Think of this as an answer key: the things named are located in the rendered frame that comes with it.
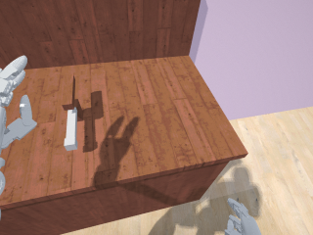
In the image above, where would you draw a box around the right robot hand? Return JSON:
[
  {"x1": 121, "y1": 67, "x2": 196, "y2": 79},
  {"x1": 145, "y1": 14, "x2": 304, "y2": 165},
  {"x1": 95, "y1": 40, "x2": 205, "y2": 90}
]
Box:
[{"x1": 224, "y1": 198, "x2": 262, "y2": 235}]

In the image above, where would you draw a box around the left robot hand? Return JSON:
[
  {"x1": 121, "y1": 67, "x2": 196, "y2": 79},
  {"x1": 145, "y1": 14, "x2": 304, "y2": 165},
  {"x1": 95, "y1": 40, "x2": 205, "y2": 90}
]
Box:
[{"x1": 0, "y1": 55, "x2": 37, "y2": 156}]

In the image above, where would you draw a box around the tap lever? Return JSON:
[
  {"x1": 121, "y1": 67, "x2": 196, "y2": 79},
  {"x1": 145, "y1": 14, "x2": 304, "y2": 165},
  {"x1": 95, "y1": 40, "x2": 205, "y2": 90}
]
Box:
[{"x1": 64, "y1": 107, "x2": 78, "y2": 151}]

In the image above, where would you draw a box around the counter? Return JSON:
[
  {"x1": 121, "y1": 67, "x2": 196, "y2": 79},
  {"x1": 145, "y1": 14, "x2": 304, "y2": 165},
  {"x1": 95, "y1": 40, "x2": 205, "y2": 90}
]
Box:
[{"x1": 0, "y1": 0, "x2": 248, "y2": 235}]

